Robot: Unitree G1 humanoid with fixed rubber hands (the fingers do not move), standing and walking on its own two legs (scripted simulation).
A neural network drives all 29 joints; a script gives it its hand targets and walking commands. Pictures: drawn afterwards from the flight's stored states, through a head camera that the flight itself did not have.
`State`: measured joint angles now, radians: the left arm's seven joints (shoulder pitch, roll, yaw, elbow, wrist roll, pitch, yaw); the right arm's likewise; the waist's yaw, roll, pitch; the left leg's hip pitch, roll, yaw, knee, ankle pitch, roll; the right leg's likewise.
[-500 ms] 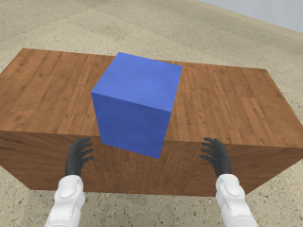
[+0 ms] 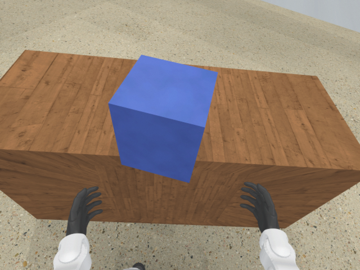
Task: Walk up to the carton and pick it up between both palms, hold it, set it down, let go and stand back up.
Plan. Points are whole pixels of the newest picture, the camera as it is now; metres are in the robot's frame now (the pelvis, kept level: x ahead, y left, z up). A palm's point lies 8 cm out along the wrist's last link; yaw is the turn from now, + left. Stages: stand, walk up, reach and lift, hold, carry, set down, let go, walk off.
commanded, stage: set down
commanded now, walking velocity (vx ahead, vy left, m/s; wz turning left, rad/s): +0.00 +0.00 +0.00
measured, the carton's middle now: (166, 121) +0.48 +0.05 +0.01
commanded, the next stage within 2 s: let go in 1.20 s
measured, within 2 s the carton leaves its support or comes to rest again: neither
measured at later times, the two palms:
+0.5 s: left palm (80, 221) +0.23 +0.22 -0.06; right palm (261, 217) +0.24 -0.19 -0.03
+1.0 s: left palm (78, 242) +0.18 +0.22 -0.07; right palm (266, 235) +0.21 -0.20 -0.05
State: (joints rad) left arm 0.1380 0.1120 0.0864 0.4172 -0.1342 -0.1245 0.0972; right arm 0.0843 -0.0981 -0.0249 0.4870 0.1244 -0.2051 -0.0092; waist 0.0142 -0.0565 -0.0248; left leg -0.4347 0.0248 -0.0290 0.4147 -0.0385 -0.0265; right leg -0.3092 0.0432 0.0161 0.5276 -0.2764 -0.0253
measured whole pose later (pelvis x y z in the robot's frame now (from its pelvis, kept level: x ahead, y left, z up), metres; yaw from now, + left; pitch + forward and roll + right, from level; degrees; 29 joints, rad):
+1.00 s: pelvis +0.03 +0.00 +0.01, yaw +1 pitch +2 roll +1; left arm 0.26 0.13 0.09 0.39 -0.09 0.00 0.02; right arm 0.21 -0.10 -0.02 0.51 0.12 -0.19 -0.01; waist 0.01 -0.06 0.04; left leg -0.34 0.00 -0.03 0.36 -0.06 -0.02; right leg -0.21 0.02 0.02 0.46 -0.30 -0.02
